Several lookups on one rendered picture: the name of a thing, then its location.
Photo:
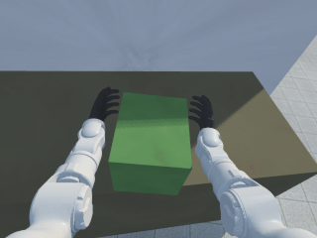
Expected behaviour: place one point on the carton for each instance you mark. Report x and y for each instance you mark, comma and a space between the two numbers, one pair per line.
151, 150

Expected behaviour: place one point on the right robot forearm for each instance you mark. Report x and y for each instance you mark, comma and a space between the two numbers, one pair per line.
216, 165

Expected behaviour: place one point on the left robot forearm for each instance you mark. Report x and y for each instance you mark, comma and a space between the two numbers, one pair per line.
83, 161

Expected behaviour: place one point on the left robot upper arm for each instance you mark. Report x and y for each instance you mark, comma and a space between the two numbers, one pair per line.
60, 209

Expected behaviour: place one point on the robot right hand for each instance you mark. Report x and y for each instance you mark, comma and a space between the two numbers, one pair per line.
207, 119

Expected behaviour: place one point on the pedestal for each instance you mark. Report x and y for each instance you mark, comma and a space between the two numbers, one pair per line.
42, 111

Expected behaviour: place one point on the robot left hand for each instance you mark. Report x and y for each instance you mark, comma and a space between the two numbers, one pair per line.
100, 105

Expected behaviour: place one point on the right robot upper arm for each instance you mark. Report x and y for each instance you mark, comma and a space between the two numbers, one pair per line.
252, 212

